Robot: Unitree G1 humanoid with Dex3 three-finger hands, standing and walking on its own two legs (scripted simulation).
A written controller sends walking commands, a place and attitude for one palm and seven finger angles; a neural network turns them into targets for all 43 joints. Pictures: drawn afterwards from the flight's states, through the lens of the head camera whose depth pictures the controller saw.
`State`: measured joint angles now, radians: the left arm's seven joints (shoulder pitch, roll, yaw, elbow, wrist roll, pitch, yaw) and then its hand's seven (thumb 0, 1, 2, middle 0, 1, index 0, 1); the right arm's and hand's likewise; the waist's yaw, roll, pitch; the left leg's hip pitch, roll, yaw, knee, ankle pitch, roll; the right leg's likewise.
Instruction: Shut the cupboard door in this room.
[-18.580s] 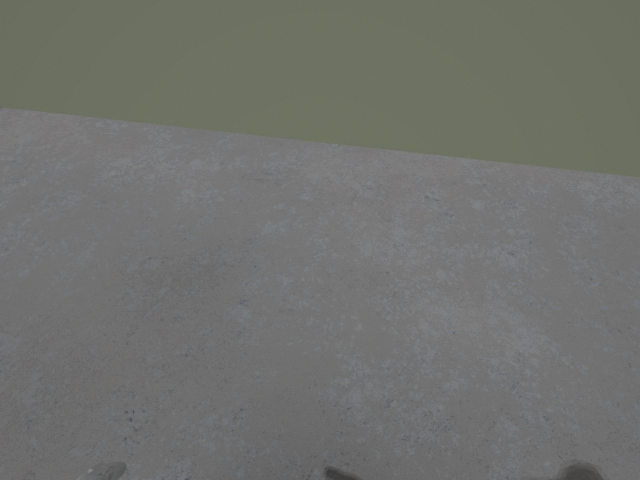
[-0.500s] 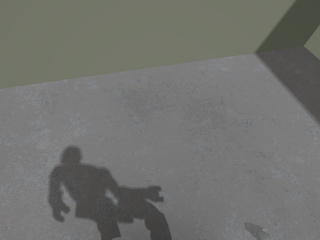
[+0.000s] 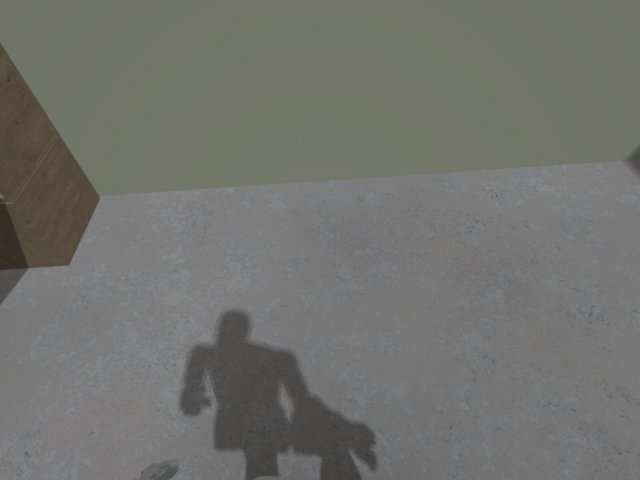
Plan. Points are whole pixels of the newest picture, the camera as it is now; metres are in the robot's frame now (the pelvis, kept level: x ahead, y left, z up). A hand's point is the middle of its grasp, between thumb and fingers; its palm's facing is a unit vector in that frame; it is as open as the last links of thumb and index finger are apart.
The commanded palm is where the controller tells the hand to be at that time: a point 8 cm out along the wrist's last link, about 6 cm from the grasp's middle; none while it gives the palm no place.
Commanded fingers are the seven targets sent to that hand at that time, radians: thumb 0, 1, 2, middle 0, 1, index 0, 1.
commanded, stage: walk to a spot facing it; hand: left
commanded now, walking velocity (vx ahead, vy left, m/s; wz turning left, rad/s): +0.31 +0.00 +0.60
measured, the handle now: out of the picture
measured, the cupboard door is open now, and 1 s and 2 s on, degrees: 79 79 79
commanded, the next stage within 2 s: turn to face it in 1.66 s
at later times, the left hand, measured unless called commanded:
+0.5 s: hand out of the picture +0.03 +0.24 -0.19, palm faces +0.35 -0.91 -0.20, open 7.4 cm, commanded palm none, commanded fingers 0.00 0.90 0.90 -0.20 -0.30 -0.20 -0.30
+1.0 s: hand (161, 308) +0.44 +0.33 -0.16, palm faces +0.33 -0.93 -0.19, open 7.4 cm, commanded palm none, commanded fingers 0.00 0.90 0.90 -0.20 -0.30 -0.20 -0.30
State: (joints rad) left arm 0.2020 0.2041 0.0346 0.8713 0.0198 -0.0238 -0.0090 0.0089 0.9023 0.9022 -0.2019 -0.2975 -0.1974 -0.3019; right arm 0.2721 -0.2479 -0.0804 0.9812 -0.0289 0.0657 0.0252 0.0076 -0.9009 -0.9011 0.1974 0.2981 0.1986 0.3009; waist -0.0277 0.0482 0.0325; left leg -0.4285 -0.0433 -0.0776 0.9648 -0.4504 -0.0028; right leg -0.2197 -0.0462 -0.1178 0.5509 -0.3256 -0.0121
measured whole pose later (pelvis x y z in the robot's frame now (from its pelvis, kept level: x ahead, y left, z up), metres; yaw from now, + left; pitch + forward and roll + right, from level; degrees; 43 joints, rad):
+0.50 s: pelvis +0.15 +0.09 -0.02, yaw +17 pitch -1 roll +0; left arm 0.40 0.21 0.04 1.08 0.01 0.00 -0.01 0.01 0.90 0.90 -0.20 -0.30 -0.20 -0.30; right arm 0.06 -0.22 -0.04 0.92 -0.02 -0.05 0.02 0.00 -0.91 -0.90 0.19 0.30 0.20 0.30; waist 0.04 -0.03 0.12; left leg -0.39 -0.01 0.14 0.68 -0.28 0.09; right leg -0.30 -0.19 -0.10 1.24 -0.47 0.06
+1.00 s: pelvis +0.37 +0.12 -0.01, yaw +23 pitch -1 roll +1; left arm 0.09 0.17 0.04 0.95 0.03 -0.07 -0.03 0.01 0.90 0.90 -0.20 -0.30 -0.20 -0.30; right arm 0.45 -0.15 -0.05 1.16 -0.01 -0.04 -0.01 0.01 -0.90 -0.90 0.20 0.30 0.20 0.30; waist -0.07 0.01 0.08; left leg -0.10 -0.01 0.00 0.75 -0.49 0.03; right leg -0.40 -0.08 -0.13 0.61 -0.18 -0.01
